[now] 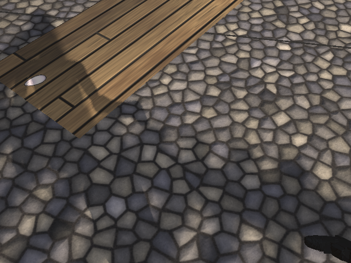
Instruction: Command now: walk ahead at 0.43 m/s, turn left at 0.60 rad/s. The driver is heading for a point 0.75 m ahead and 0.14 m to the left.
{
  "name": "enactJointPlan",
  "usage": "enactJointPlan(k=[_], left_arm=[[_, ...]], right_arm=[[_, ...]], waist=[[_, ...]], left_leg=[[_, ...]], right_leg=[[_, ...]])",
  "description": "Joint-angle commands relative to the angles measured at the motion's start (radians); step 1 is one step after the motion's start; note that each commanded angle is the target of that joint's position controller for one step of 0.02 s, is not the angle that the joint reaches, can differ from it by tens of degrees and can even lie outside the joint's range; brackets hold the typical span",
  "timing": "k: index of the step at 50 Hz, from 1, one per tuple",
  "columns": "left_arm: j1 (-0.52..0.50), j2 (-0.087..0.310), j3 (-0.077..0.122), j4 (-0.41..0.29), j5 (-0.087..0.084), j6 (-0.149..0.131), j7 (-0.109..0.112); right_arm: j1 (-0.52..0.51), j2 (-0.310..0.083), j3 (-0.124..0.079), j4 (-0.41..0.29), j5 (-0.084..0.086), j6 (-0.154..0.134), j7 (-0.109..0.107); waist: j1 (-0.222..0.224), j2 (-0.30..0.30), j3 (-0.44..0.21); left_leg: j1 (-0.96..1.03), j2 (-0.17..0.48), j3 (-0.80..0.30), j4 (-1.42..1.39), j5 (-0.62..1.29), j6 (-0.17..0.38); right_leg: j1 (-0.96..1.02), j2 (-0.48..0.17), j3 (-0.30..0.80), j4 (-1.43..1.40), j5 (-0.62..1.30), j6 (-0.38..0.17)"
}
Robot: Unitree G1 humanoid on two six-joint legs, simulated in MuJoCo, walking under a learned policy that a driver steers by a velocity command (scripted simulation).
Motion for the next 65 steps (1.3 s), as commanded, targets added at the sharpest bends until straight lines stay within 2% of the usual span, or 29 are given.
enactJointPlan(k=[1,2,3,4,5,6,7,8,11,21,26,27,28,29,30,31,34,39,43,44,45,46,47,48,51,56,61,63,65], left_arm=[[-0.055,0.216,0.055,-0.059,-0.016,0.009,0.014],[-0.068,0.202,0.049,-0.067,-0.021,0.011,0.019],[-0.039,0.142,0.027,-0.092,0.012,0.003,0.017],[0.078,0.037,-0.015,-0.142,0.046,-0.019,0.001],[-0.018,0.145,0.005,-0.125,0.021,-0.033,-0.008],[-0.108,0.158,0.008,-0.159,-0.006,-0.034,-0.007],[-0.122,0.142,0.004,-0.153,0.007,-0.032,0.006],[-0.124,0.146,0.008,-0.148,0.026,-0.024,0.017],[-0.078,0.125,0.006,-0.136,0.031,0.012,0.024],[-0.275,0.086,-0.009,-0.194,0.022,0.036,0.015],[-0.219,0.086,0.0,-0.183,0.024,0.01,-0.002],[-0.216,0.125,0.006,-0.192,0.041,0.006,0.002],[-0.249,0.187,0.014,-0.213,0.06,0.014,0.008],[-0.193,0.127,0.004,-0.179,0.069,0.019,0.005],[-0.185,0.104,-0.003,-0.181,0.051,0.018,-0.001],[-0.177,0.097,-0.002,-0.171,0.037,0.021,-0.001],[-0.195,0.108,-0.002,-0.152,0.014,0.037,0.0],[-0.145,0.143,0.013,-0.138,0.006,0.044,0.01],[-0.135,0.12,0.004,-0.128,-0.007,0.044,0.002],[-0.164,0.065,-0.014,-0.139,0.003,0.035,-0.003],[-0.205,-0.025,-0.039,-0.171,0.017,0.019,-0.011],[-0.264,0.039,-0.024,-0.224,-0.005,0.0,-0.006],[-0.265,0.11,0.0,-0.218,-0.018,-0.012,-0.005],[-0.234,0.121,0.007,-0.2,-0.018,-0.018,-0.012],[-0.234,0.084,0.003,-0.184,0.007,-0.032,-0.03],[-0.344,0.005,-0.03,-0.218,0.002,-0.031,-0.053],[-0.396,0.047,-0.022,-0.25,-0.008,-0.03,-0.068],[-0.334,0.08,-0.008,-0.24,-0.002,-0.031,-0.064],[-0.068,0.147,0.029,-0.17,0.002,-0.022,-0.043]], right_arm=[[0.06,-0.129,-0.053,-0.066,-0.013,-0.01,0.004],[0.227,-0.178,-0.083,-0.023,-0.014,-0.008,-0.007],[0.336,-0.253,-0.106,-0.002,-0.011,0.002,-0.031],[0.263,-0.356,-0.106,-0.043,-0.03,-0.007,-0.035],[0.289,-0.271,-0.09,-0.066,-0.024,-0.012,-0.029],[0.24,-0.229,-0.073,-0.055,-0.021,-0.02,-0.025],[0.195,-0.198,-0.067,-0.046,-0.005,-0.022,-0.028],[0.149,-0.182,-0.063,-0.05,-0.001,-0.019,-0.034],[0.093,-0.184,-0.062,-0.049,-0.029,-0.015,-0.045],[0.123,-0.201,-0.066,-0.006,-0.011,0.042,-0.092],[0.102,-0.146,-0.039,-0.002,-0.005,0.048,-0.092],[0.147,-0.109,-0.027,0.001,-0.018,0.044,-0.091],[0.253,-0.082,-0.019,0.011,-0.037,0.037,-0.09],[0.226,-0.134,-0.03,0.004,-0.032,0.034,-0.094],[0.203,-0.199,-0.049,0.015,-0.027,0.037,-0.098],[0.184,-0.198,-0.054,0.026,-0.02,0.046,-0.098],[0.151,-0.115,-0.031,0.034,-0.017,0.06,-0.083],[0.088,-0.077,-0.013,0.036,-0.013,0.004,-0.064],[0.19,-0.087,-0.02,0.091,-0.012,-0.021,-0.059],[0.27,-0.107,-0.025,0.107,-0.009,-0.025,-0.065],[0.365,-0.179,-0.041,0.124,-0.019,-0.024,-0.074],[0.39,-0.268,-0.068,0.137,-0.028,-0.028,-0.062],[0.355,-0.206,-0.051,0.132,-0.029,-0.043,-0.061],[0.328,-0.158,-0.036,0.13,-0.024,-0.054,-0.062],[0.301,-0.13,-0.023,0.13,-0.018,-0.057,-0.063],[0.334,-0.15,-0.027,0.154,-0.015,-0.048,-0.068],[0.375,-0.187,-0.04,0.195,0.002,-0.048,-0.067],[0.364,-0.204,-0.046,0.201,0.0,-0.041,-0.07],[0.363,-0.184,-0.035,0.198,-0.012,-0.033,-0.076]], waist=[[-0.122,-0.127,-0.058],[-0.212,-0.103,-0.145],[-0.239,0.04,-0.235],[-0.105,0.269,-0.401],[-0.207,0.092,-0.51],[-0.194,0.06,-0.362],[-0.154,-0.023,-0.244],[-0.123,-0.025,-0.187],[-0.059,0.018,-0.169],[-0.114,0.087,-0.167],[-0.079,0.119,-0.156],[-0.099,0.048,-0.172],[-0.176,-0.191,-0.18],[-0.137,-0.297,-0.184],[-0.108,-0.222,-0.172],[-0.102,-0.163,-0.177],[-0.1,-0.188,-0.094],[-0.058,-0.228,-0.083],[-0.123,-0.178,-0.087],[-0.163,-0.137,-0.112],[-0.191,0.069,-0.135],[-0.213,0.21,-0.037],[-0.199,0.146,0.044],[-0.176,0.138,0.062],[-0.159,0.084,0.049],[-0.186,0.083,0.039],[-0.169,0.081,0.066],[-0.119,0.087,0.014],[0.016,0.062,-0.176]], left_leg=[[0.19,-0.104,0.094,-0.055,-0.084,0.063],[0.431,-0.141,0.089,-0.135,0.038,0.099],[0.74,-0.003,-0.117,-0.123,0.304,0.158],[1.022,0.3,-0.681,-0.164,0.443,0.387],[0.996,0.298,-0.692,-0.223,0.421,0.378],[0.879,0.256,-0.535,-0.234,0.464,0.337],[0.73,0.193,-0.43,-0.246,0.462,0.287],[0.607,0.162,-0.381,-0.268,0.462,0.261],[0.397,0.118,-0.313,-0.315,0.554,0.259],[0.386,0.053,-0.397,-0.258,0.221,0.181],[0.416,0.025,-0.448,-0.135,0.199,0.119],[0.361,-0.025,-0.409,-0.064,0.044,0.068],[0.234,-0.157,-0.274,0.095,-0.393,0.003],[0.144,-0.175,-0.208,0.227,-0.593,-0.056],[0.12,-0.147,-0.21,0.369,-0.588,-0.088],[0.087,-0.134,-0.201,0.426,-0.53,-0.103],[0.081,-0.088,-0.108,0.321,-0.398,-0.124],[0.263,-0.09,-0.013,-0.007,-0.343,-0.075],[0.554,-0.094,0.006,-0.268,-0.149,-0.002],[0.685,-0.015,-0.089,-0.284,-0.196,0.027],[0.799,0.172,-0.362,-0.372,-0.374,0.101],[0.711,0.318,-0.62,-0.488,-0.553,0.23],[0.682,0.31,-0.629,-0.508,-0.605,0.251],[0.692,0.267,-0.558,-0.508,-0.554,0.223],[0.695,0.189,-0.368,-0.521,-0.23,0.173],[0.547,0.108,-0.156,-0.524,0.022,0.147],[0.592,0.184,-0.168,-0.498,0.083,0.129],[0.64,0.185,-0.146,-0.397,0.341,0.105],[0.526,0.108,-0.073,-0.05,0.533,0.053]], right_leg=[[-0.018,-0.234,0.044,0.215,1.078,-0.126],[-0.112,-0.193,0.019,0.43,1.062,-0.088],[-0.386,-0.13,0.027,0.746,0.562,-0.029],[-0.759,0.065,0.15,1.111,-0.316,0.029],[-0.77,0.026,0.332,1.173,-0.284,0.018],[-0.817,-0.007,0.316,1.138,-0.194,0.008],[-0.813,-0.044,0.3,1.055,-0.118,0.01],[-0.775,-0.065,0.297,0.992,-0.068,0.019],[-0.639,-0.056,0.289,0.905,-0.009,0.043],[-0.594,0.034,0.332,0.479,0.165,0.067],[-0.385,0.024,0.307,0.141,0.318,-0.002],[-0.27,-0.095,0.398,0.108,0.521,-0.048],[-0.158,-0.277,0.58,0.135,0.87,-0.17],[-0.171,-0.384,0.749,0.1,0.866,-0.329],[-0.175,-0.364,0.735,0.098,0.793,-0.349],[-0.159,-0.307,0.668,0.092,0.595,-0.302],[-0.244,-0.186,0.565,-0.025,-0.016,-0.212],[-0.29,-0.165,0.498,-0.054,-0.016,-0.226],[-0.442,-0.144,0.464,0.011,-0.075,-0.189],[-0.549,-0.108,0.423,0.114,-0.093,-0.141],[-0.729,0.008,0.267,0.405,-0.091,-0.066],[-0.891,0.03,0.228,0.552,-0.18,-0.052],[-0.961,-0.031,0.282,0.678,-0.139,-0.052],[-0.992,-0.049,0.294,0.715,-0.062,-0.059],[-0.979,-0.08,0.27,0.686,0.122,-0.044],[-0.747,-0.032,0.198,0.404,0.353,-0.004],[-0.659,-0.014,0.218,0.271,0.361,-0.057],[-0.551,0.018,0.193,0.253,0.309,-0.095],[-0.148,0.021,0.188,0.265,0.314,-0.156]])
